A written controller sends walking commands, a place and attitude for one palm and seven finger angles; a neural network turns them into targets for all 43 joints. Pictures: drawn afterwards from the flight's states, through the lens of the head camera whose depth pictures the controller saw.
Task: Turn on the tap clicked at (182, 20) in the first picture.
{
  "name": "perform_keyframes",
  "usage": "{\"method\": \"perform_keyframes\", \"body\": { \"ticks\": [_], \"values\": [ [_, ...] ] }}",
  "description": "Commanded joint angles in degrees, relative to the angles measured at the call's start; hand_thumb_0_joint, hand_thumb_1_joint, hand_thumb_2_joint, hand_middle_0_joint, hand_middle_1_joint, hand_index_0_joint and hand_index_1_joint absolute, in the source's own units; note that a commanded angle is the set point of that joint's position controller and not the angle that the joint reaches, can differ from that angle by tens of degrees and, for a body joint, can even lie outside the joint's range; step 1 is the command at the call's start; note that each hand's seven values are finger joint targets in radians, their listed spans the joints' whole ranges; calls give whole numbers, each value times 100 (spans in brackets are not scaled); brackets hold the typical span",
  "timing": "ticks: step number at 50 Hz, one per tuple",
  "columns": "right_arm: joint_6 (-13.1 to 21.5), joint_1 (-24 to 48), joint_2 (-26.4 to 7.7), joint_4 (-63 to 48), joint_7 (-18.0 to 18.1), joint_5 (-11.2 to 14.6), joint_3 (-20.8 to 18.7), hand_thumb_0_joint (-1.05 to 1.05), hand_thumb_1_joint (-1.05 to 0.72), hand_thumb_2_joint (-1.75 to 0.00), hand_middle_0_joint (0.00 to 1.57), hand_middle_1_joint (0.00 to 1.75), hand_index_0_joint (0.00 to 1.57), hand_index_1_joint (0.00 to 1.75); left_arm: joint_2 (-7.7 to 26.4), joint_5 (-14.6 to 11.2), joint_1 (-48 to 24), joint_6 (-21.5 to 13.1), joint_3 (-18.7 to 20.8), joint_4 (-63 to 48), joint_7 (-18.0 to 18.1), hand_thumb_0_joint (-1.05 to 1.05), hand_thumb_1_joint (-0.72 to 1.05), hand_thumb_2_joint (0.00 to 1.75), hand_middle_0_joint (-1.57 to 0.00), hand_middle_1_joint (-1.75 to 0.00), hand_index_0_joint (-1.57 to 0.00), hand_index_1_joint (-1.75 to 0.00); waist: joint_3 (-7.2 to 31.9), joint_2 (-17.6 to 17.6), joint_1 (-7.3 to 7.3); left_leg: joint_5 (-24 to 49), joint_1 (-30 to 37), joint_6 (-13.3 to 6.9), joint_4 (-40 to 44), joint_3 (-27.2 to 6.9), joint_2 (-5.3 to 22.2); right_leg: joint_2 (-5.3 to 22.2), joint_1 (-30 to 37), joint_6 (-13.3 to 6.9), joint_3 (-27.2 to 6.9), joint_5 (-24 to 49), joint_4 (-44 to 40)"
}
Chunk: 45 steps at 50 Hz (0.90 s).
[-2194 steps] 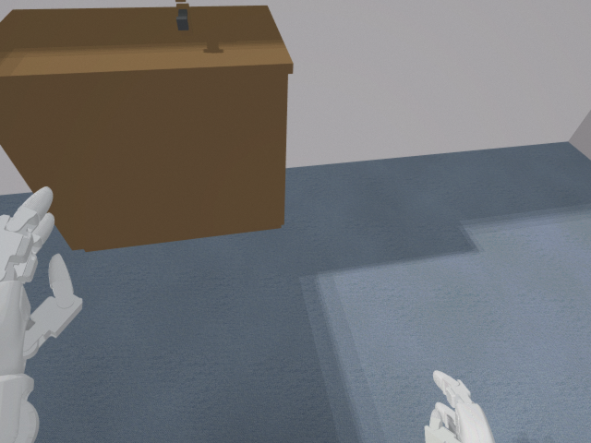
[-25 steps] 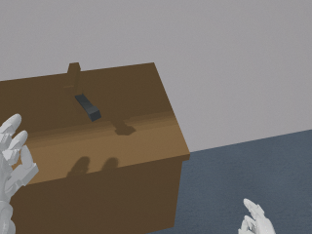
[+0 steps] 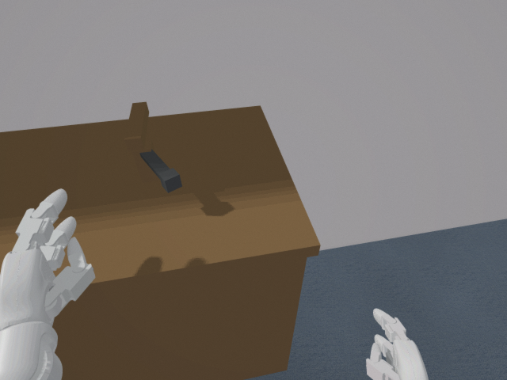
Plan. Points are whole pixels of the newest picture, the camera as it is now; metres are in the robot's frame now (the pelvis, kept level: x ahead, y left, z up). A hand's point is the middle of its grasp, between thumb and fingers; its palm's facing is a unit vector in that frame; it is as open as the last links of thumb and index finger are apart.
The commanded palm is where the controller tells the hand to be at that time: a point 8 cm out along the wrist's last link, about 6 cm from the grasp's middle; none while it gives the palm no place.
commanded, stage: turn the palm inward beside the body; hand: left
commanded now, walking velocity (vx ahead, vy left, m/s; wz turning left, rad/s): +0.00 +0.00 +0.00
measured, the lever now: (170, 180) +0.39 +0.21 +0.13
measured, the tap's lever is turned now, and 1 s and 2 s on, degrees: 27 27 27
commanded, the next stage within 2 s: reach beside the lever's end, fingers flat in 0.72 s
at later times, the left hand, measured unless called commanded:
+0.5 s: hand (115, 270) +0.19 +0.20 +0.16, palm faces +0.51 -0.85 -0.15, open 7.4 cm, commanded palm +0.13 +0.24 +0.18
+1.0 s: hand (115, 262) +0.20 +0.21 +0.16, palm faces +0.51 -0.85 -0.13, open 7.4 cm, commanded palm +0.16 +0.25 +0.17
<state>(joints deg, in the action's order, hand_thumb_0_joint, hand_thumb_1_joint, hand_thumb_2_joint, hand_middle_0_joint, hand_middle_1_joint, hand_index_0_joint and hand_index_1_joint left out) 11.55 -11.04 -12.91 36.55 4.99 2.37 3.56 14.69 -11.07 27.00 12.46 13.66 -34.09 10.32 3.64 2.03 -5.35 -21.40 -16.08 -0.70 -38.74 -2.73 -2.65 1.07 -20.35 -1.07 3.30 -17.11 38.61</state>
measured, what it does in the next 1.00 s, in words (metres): stands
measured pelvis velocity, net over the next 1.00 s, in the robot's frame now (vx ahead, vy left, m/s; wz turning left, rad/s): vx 0.01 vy -0.03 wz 0.02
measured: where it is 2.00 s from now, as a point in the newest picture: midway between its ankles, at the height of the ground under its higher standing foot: outside the picture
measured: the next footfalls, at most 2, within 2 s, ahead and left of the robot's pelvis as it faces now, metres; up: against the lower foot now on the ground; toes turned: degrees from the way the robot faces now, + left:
none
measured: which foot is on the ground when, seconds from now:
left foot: down 0.00-1.00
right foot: down 0.00-1.00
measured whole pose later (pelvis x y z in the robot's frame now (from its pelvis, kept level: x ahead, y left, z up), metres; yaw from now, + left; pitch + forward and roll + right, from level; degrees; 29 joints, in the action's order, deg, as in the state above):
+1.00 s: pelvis +0.01 -0.03 +0.00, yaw +1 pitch -1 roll +0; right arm 12.2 -10.8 -14.0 38.3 5.8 2.9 2.3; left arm 12.7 -13.3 24.6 14.6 13.3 -31.6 12.1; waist 3.6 3.5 -5.1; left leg -21.7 -14.9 1.1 -37.5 -4.9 -1.1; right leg -0.4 -18.9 -3.1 5.5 -18.1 37.7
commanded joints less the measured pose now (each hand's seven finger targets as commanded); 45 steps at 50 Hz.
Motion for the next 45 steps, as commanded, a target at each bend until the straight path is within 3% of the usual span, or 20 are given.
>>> {"method": "perform_keyframes", "body": {
  "ticks": [1, 2, 6, 7, 10, 11, 12, 16, 17, 20, 21, 22, 28, 30, 31, 35, 36, 38, 41, 45],
  "values": [
    [366, 899, -650, -922, 46, -12, -298, 0, -90, -90, 20, 30, 20, 30, 925, 114, -647, -543, 648, -1425, 201, 0, 90, 90, -20, -30, -20, -30, 191, 196, -13, 706, -340, 141, 918, -144, 205, -35, 241, -13, 113, -67, -647],
    [367, 898, -626, -949, 39, -13, -300, 0, -90, -90, 20, 30, 20, 30, 698, 80, -677, -538, 428, -1466, 189, 0, 90, 90, -20, -30, -20, -30, 221, 160, 42, 728, -316, 123, 905, -127, 195, -16, 261, -17, 109, -51, -669],
    [339, 965, -663, -885, 78, 20, -300, 0, -90, -90, 20, 30, 20, 30, 798, -21, -500, -320, 608, -1227, 211, 0, 90, 90, -20, -30, -20, -30, 120, 216, -30, 578, -407, 50, 875, -68, 163, 4, 350, -1, 29, -151, -812],
    [328, 941, -643, -934, 77, 25, -289, 0, -90, -90, 20, 30, 20, 30, 582, -71, -601, -276, 384, -1294, 190, 0, 90, 90, -20, -30, -20, -30, 120, 46, 39, 594, -408, 29, 885, -68, 162, 24, 377, 8, 40, -131, -825],
    [317, 986, -685, -953, 102, 42, -315, 0, -90, -90, 20, 30, 20, 30, 724, -122, -595, -106, 494, -1277, 197, 0, 90, 90, -20, -30, -20, -30, 143, -153, 6, 511, -431, -41, 851, -35, 157, 35, 446, 41, -25, -281, -937],
    [319, 1038, -676, -893, 112, 50, -299, 0, -90, -90, 20, 30, 20, 30, 839, -87, -604, -71, 623, -1301, 230, 0, 90, 90, -20, -30, -20, -30, 59, 24, -24, 452, -406, -33, 874, -40, 147, 28, 425, 37, -47, -331, -980],
    [331, 992, -652, -953, 98, 50, -301, 0, -90, -90, 20, 30, 20, 30, 651, -111, -687, -85, 449, -1433, 240, 0, 90, 90, -20, -30, -20, -30, 149, -101, 19, 551, -403, -41, 873, -48, 138, 46, 473, 35, -27, -262, -948],
    [364, 1038, -657, -843, 98, 56, -314, 0, -90, -90, 20, 30, 20, 30, 837, -145, -681, -32, 651, -1353, 329, 0, 90, 90, -20, -30, -20, -30, 95, 1, -20, 428, -423, -74, 752, 13, 134, 76, 463, 79, -171, -506, -1127],
    [381, 1025, -638, -901, 85, 49, -314, 0, -90, -90, 20, 30, 20, 30, 636, -175, -743, -61, 448, -1424, 325, 0, 90, 90, -20, -30, -20, -30, 127, -254, 54, 455, -452, -95, 739, 4, 138, 108, 501, 98, -200, -528, -1145],
    [391, 1003, -664, -882, 61, 48, -341, 0, -90, -90, 20, 30, 20, 30, 737, -162, -635, -49, 521, -1323, 335, 0, 90, 90, -20, -30, -20, -30, 102, -263, 20, 553, -540, -106, 623, 35, 147, 158, 536, 117, -322, -544, -1209],
    [388, 1042, -663, -819, 66, 46, -344, 0, -90, -90, 20, 30, 20, 30, 860, -116, -644, -48, 659, -1356, 357, 0, 90, 90, -20, -30, -20, -30, 116, -62, -12, 536, -497, -98, 607, 55, 134, 158, 556, 111, -373, -582, -1250],
    [386, 1019, -637, -874, 48, 54, -340, 0, -90, -90, 20, 30, 20, 30, 652, -137, -671, -59, 439, -1395, 334, 0, 90, 90, -20, -30, -20, -30, 152, -121, 33, 601, -503, -102, 618, 49, 137, 185, 571, 108, -347, -491, -1207],
    [388, 962, -654, -870, 41, 57, -375, 0, -90, -90, 20, 30, 20, 30, 755, -216, -487, -43, 582, -1291, 297, 0, 90, 90, -20, -30, -20, -30, 236, -383, 22, 803, -589, -94, 452, 44, 166, 290, 707, 208, -541, -100, -1241],
    [389, 959, -668, -867, 33, 56, -393, 0, -90, -90, 20, 30, 20, 30, 741, -212, -522, -78, 559, -1364, 280, 0, 90, 90, -20, -30, -20, -30, 326, -368, 35, 913, -547, -96, 420, 57, 168, 318, 756, 236, -552, 180, -1190],
    [382, 981, -656, -798, 27, 61, -386, 0, -90, -90, 20, 30, 20, 30, 833, -162, -512, -88, 661, -1387, 311, 0, 90, 90, -20, -30, -20, -30, 310, -16, -11, 939, -473, -85, 438, 79, 153, 279, 734, 187, -509, 155, -1173],
    [407, 878, -669, -890, 20, 38, -408, 0, -90, -90, 20, 30, 20, 30, 714, -168, -454, -202, 554, -1424, 293, 0, 90, 90, -20, -30, -20, -30, 432, -294, 20, 1125, -408, -115, 472, 79, 142, 209, 732, 175, -319, 531, -988],
    [401, 913, -654, -823, 27, 46, -394, 0, -90, -90, 20, 30, 20, 30, 779, -130, -411, -208, 638, -1363, 309, 0, 90, 90, -20, -30, -20, -30, 324, -31, -22, 1105, -356, -109, 491, 86, 132, 171, 658, 137, -285, 441, -1012],
    [428, 821, -663, -884, 32, 33, -397, 0, -90, -90, 20, 30, 20, 30, 677, -177, -352, -266, 567, -1301, 265, 0, 90, 90, -20, -30, -20, -30, 365, -359, 13, 1199, -394, -117, 532, 56, 141, 155, 725, 139, -228, 663, -926],
    [439, 857, -670, -830, 48, 50, -389, 0, -90, -90, 20, 30, 20, 30, 726, -149, -471, -289, 623, -1347, 231, 0, 90, 90, -20, -30, -20, -30, 294, -3, -18, 1207, -271, -100, 586, 69, 130, 119, 660, 90, -167, 611, -925],
    [452, 836, -681, -848, 87, 37, -376, 0, -90, -90, 20, 30, 20, 30, 577, -183, -794, -242, 417, -1114, 196, 0, 90, 90, -20, -30, -20, -30, 216, -245, 67, 1054, -336, -119, 612, 21, 121, 122, 569, 117, -182, 384, -985]
  ]
}}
